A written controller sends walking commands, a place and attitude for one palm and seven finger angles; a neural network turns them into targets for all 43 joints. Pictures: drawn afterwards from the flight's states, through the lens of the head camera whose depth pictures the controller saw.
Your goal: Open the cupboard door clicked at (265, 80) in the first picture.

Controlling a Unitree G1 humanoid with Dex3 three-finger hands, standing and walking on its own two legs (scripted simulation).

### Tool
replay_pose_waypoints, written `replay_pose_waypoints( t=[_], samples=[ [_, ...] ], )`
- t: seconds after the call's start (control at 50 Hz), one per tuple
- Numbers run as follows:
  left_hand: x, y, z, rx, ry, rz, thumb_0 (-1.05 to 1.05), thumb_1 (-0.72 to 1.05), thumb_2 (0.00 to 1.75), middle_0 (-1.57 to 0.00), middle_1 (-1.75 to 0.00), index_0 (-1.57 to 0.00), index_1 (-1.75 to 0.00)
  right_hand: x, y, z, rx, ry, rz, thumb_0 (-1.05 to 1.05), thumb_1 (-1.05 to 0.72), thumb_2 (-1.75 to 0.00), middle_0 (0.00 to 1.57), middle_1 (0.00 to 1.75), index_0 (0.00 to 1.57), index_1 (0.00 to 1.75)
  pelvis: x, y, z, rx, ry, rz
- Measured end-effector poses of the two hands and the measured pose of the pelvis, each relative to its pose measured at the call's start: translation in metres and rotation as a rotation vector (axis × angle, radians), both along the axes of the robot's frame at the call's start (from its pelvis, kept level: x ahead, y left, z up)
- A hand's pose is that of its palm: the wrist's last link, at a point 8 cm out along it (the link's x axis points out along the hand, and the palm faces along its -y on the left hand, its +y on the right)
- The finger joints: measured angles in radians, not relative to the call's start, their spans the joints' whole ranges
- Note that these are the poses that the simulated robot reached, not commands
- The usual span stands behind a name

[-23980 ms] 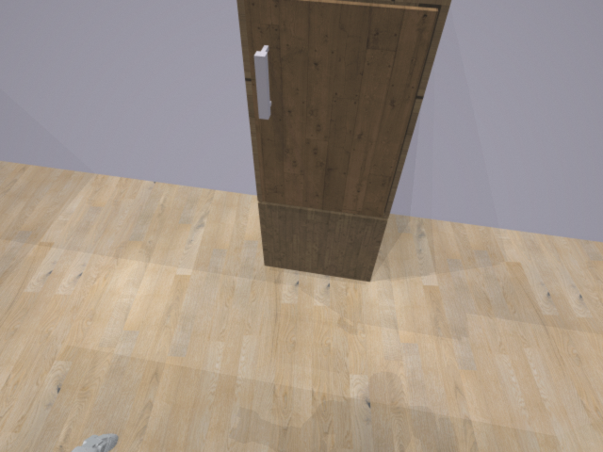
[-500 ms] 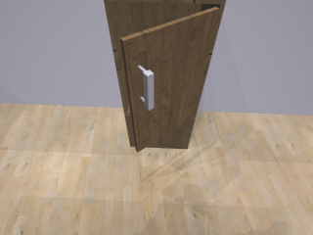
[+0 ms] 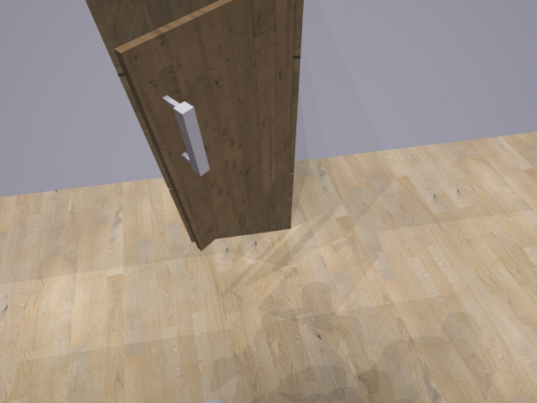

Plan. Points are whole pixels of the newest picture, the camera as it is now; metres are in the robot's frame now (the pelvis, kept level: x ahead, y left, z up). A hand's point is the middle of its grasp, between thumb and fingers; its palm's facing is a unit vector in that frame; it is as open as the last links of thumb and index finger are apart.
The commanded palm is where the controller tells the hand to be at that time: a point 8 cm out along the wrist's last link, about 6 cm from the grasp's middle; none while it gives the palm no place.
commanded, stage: walk to a spot facing it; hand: left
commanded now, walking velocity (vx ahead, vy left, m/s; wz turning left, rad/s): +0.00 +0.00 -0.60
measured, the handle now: (185, 136) +0.53 +0.20 +0.06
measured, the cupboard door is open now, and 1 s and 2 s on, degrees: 40 40 40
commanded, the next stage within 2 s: none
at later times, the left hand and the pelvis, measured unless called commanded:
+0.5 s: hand out of the picture +0.12 +0.20 -0.17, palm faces -0.20 -0.95 -0.22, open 7.4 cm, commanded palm none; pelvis +0.01 +0.01 +0.00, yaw -16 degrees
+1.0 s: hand (219, 365) +0.19 +0.12 -0.18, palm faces -0.55 -0.81 -0.21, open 7.4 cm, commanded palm none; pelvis +0.01 +0.00 -0.01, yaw -35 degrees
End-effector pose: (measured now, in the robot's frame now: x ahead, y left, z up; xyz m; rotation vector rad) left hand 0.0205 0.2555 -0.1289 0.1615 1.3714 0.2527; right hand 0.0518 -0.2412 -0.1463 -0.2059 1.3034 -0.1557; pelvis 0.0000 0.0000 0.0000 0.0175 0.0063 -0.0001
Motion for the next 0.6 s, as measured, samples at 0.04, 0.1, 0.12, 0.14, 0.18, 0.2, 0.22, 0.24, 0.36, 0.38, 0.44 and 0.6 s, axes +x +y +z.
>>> replay_pose_waypoints(
  t=[0.04,0.1,0.12,0.14,0.18,0.2,0.22,0.24,0.36,0.38,0.44,0.6],
  samples=[
    [0.013,-0.001,-0.001,0.026,-0.044,-0.039,0.01,0.91,0.89,-0.20,-0.30,-0.20,-0.30,-0.003,-0.011,-0.007,0.007,-0.005,-0.024,0.00,-0.90,-0.89,0.20,0.30,0.21,0.30,0.001,-0.009,-0.007,0.014,0.007,-0.020],
    [0.025,-0.007,0.002,0.045,-0.065,-0.070,0.01,0.91,0.89,-0.20,-0.30,-0.20,-0.30,-0.003,-0.025,-0.008,0.003,-0.001,-0.055,0.01,-0.90,-0.89,0.20,0.30,0.21,0.30,-0.002,-0.015,-0.007,-0.002,0.001,-0.041],
    [0.028,-0.009,0.003,0.046,-0.066,-0.081,0.01,0.91,0.89,-0.20,-0.30,-0.20,-0.30,-0.002,-0.029,-0.005,-0.002,-0.007,-0.065,0.01,-0.90,-0.89,0.20,0.30,0.21,0.30,-0.002,-0.015,-0.005,-0.003,-0.001,-0.051],
    [0.030,-0.011,0.005,0.046,-0.065,-0.091,0.01,0.91,0.89,-0.20,-0.30,-0.20,-0.30,0.000,-0.032,-0.002,-0.007,-0.018,-0.075,0.01,-0.90,-0.89,0.20,0.30,0.20,0.30,-0.002,-0.016,-0.003,-0.001,-0.001,-0.064],
    [0.035,-0.015,0.007,0.040,-0.058,-0.116,0.01,0.91,0.89,-0.20,-0.30,-0.20,-0.30,0.005,-0.035,0.006,-0.015,-0.051,-0.096,0.01,-0.91,-0.89,0.20,0.30,0.20,0.30,-0.001,-0.016,0.002,0.006,0.000,-0.090],
    [0.037,-0.017,0.008,0.035,-0.054,-0.129,0.01,0.91,0.89,-0.20,-0.30,-0.20,-0.30,0.009,-0.036,0.010,-0.018,-0.069,-0.107,0.01,-0.91,-0.89,0.20,0.30,0.20,0.30,-0.001,-0.016,0.004,0.009,0.001,-0.104],
    [0.039,-0.018,0.008,0.029,-0.051,-0.143,0.01,0.91,0.89,-0.20,-0.30,-0.20,-0.30,0.012,-0.037,0.014,-0.021,-0.087,-0.117,0.01,-0.91,-0.89,0.20,0.30,0.20,0.30,0.000,-0.015,0.005,0.011,0.003,-0.117],
    [0.042,-0.019,0.008,0.023,-0.048,-0.156,0.01,0.91,0.89,-0.20,-0.30,-0.20,-0.30,0.015,-0.037,0.017,-0.023,-0.105,-0.127,0.01,-0.91,-0.89,0.20,0.30,0.20,0.30,0.000,-0.014,0.006,0.012,0.005,-0.132],
    [0.062,-0.013,-0.001,-0.015,-0.038,-0.227,0.01,0.91,0.89,-0.20,-0.30,-0.20,-0.30,0.026,-0.026,0.033,-0.046,-0.191,-0.177,0.01,-0.91,-0.89,0.20,0.30,0.20,0.30,0.004,-0.001,0.007,0.005,0.017,-0.209],
    [0.067,-0.010,-0.005,-0.022,-0.038,-0.238,0.01,0.91,0.89,-0.20,-0.30,-0.20,-0.30,0.025,-0.023,0.034,-0.055,-0.203,-0.185,0.01,-0.91,-0.89,0.20,0.30,0.20,0.30,0.006,0.003,0.005,0.000,0.020,-0.221],
    [0.086,-0.004,-0.015,-0.040,-0.053,-0.272,0.01,0.91,0.89,-0.20,-0.30,-0.20,-0.30,0.013,-0.016,0.031,-0.085,-0.210,-0.196,0.00,-0.90,-0.89,0.20,0.30,0.20,0.30,0.007,0.012,-0.003,-0.022,0.027,-0.250],
    [0.143,-0.022,0.000,-0.058,-0.133,-0.406,0.01,0.91,0.89,-0.20,-0.30,-0.20,-0.30,-0.062,-0.005,0.032,-0.068,-0.065,-0.293,0.00,-0.90,-0.89,0.20,0.30,0.21,0.30,0.005,0.008,0.008,-0.043,0.017,-0.348]
  ],
)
